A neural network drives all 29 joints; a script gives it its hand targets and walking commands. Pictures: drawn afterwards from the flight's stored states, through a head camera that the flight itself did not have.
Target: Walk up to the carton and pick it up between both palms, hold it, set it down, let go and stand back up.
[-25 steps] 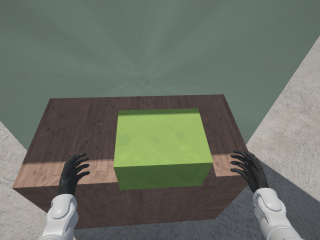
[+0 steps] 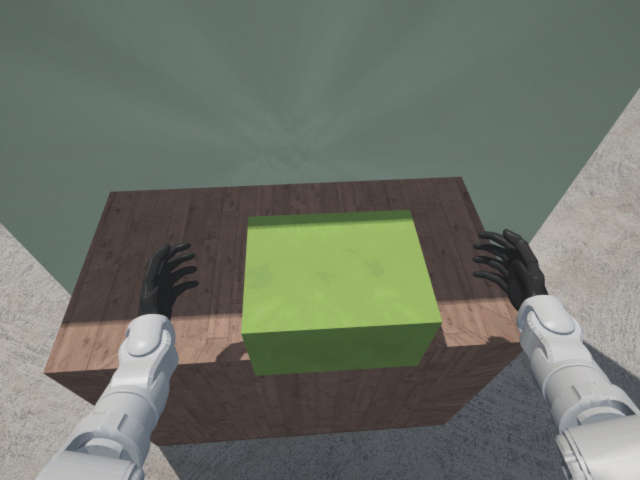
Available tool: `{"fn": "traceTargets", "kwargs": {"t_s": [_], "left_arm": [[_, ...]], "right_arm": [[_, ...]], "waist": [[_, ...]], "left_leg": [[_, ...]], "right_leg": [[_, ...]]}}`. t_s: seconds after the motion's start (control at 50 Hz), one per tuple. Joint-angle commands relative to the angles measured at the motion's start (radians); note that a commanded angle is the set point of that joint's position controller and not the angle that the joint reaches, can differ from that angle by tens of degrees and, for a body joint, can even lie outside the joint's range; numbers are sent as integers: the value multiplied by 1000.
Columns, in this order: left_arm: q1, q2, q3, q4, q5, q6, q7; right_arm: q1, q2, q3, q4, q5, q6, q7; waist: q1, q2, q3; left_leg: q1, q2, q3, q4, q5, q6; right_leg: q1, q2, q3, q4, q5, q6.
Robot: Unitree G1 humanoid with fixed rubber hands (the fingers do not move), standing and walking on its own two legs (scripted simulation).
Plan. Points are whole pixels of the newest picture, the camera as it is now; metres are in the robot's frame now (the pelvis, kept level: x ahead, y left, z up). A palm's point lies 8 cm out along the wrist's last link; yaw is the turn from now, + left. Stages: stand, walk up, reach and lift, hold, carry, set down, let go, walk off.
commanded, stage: reach and lift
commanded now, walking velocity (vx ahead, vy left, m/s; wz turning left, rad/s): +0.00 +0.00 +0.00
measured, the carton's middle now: (333, 291) +0.41 -0.01 -0.09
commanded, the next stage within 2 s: none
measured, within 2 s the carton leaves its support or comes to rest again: neither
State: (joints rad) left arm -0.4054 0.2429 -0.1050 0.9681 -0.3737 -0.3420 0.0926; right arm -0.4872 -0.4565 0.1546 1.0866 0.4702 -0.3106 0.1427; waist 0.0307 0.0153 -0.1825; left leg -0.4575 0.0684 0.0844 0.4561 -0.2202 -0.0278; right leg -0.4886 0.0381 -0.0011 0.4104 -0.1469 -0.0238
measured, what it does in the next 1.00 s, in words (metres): stands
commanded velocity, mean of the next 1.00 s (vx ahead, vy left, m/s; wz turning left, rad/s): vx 0.00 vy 0.00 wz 0.00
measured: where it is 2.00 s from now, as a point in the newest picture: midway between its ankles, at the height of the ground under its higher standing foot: outside the picture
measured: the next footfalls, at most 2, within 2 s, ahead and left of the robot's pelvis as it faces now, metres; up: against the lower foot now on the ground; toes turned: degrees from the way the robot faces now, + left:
none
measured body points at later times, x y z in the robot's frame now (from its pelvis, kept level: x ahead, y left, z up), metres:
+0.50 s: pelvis -0.02 -0.01 -0.01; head +0.06 -0.02 +0.43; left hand +0.41 +0.23 +0.05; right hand +0.44 -0.25 +0.06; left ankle -0.01 +0.13 -0.74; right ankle +0.02 -0.10 -0.74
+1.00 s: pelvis -0.02 +0.00 -0.03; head +0.14 -0.02 +0.39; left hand +0.40 +0.22 -0.06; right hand +0.43 -0.25 -0.06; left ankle -0.01 +0.13 -0.74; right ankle +0.02 -0.10 -0.74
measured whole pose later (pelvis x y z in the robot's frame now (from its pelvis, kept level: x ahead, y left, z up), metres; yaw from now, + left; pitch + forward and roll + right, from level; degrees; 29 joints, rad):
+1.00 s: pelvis -0.02 +0.00 -0.03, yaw +0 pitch +38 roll +1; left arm -0.77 0.24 -0.08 1.26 -0.44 -0.48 0.05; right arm -0.81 -0.44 0.14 1.27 0.44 -0.41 0.12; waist 0.05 0.03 -0.33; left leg -1.03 0.06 0.09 0.53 -0.16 -0.01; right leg -1.07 0.02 0.01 0.49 -0.09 -0.02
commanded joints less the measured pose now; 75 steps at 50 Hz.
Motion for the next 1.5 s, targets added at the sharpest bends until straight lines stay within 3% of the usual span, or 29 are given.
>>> {"fn": "traceTargets", "kwargs": {"t_s": [0.0, 0.42, 0.54, 0.66, 0.86, 1.06, 1.16, 1.24, 1.32, 1.48], "left_arm": [[-412, 177, 49, -125, -8, -36, 1], [-846, 273, 25, 42, -95, 52, -34], [-842, 255, 37, 165, -67, 31, -51], [-746, 211, 57, 271, -23, -71, -70], [-816, 220, 45, 88, -66, -197, -36], [-746, 198, 89, 235, -41, -230, -62], [-762, 223, 122, 244, -28, -266, -94], [-744, 207, 166, 158, 20, -266, -94], [-732, 178, 182, 109, 49, -254, -82], [-695, 88, 177, 14, 88, -244, -70]], "right_arm": [[-450, -241, -46, -106, 12, -31, -3], [-883, -268, 0, 22, 30, 62, -38], [-876, -232, 45, 127, 57, 44, -47], [-767, -184, 61, 199, 66, -42, -47], [-791, -239, -56, -6, -20, -159, -30], [-742, -195, -53, 68, -34, -220, -39], [-717, -139, -67, 22, -60, -245, -68], [-684, -127, -90, -33, -83, -256, -78], [-660, -121, -138, -65, -118, -258, -77], [-619, -49, -212, -140, -210, -256, -80]], "waist": [[5, -46, -485], [0, -96, -773], [-4, -94, -750], [-21, -75, -698], [-11, -37, -1061], [-9, -139, -1069], [-27, -179, -1109], [-10, -123, -1195], [-4, -74, -1233], [-20, -70, -1331]], "left_leg": [[162, -58, -46, -5, 280, -45], [-30, -63, -44, 37, 266, -10], [-121, -63, -44, 47, 284, 3], [-164, -66, -49, 48, 321, 6], [-4, -65, -49, 111, 442, -30], [-265, -75, -33, 149, 407, 15], [-427, -91, -17, 124, 374, 41], [-324, -91, -13, 107, 445, 22], [-224, -85, -19, 101, 454, 3], [-191, -82, -29, 94, 436, -5]], "right_leg": [[203, 19, 39, -8, 315, 52], [178, 18, 28, 50, 319, 104], [212, 4, 59, 63, 355, 103], [163, -10, 77, 61, 362, 78], [-109, 35, 3, 106, 388, 76], [-53, 12, 50, 182, 432, 88], [89, -15, 91, 204, 492, 104], [50, 1, 63, 186, 542, 92], [-64, 16, 37, 153, 483, 72], [-117, 20, 10, 129, 434, 64]]}}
